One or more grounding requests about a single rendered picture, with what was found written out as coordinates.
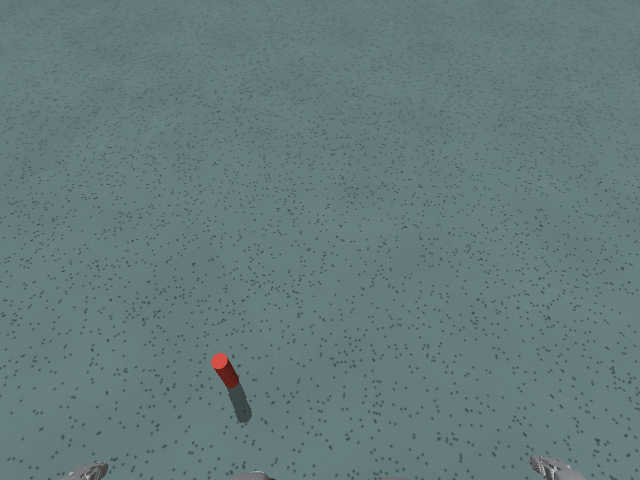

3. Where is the left robot hand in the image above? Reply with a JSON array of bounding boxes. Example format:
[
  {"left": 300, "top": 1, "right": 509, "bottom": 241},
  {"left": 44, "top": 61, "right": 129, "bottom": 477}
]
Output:
[{"left": 61, "top": 462, "right": 108, "bottom": 480}]

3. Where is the can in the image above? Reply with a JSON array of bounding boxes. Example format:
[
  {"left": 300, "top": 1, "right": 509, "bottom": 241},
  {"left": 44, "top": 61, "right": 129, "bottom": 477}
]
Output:
[{"left": 211, "top": 353, "right": 239, "bottom": 388}]

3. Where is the right robot hand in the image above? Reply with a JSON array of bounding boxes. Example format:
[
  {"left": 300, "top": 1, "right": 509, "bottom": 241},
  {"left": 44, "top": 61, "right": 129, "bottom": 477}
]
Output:
[{"left": 530, "top": 455, "right": 586, "bottom": 480}]

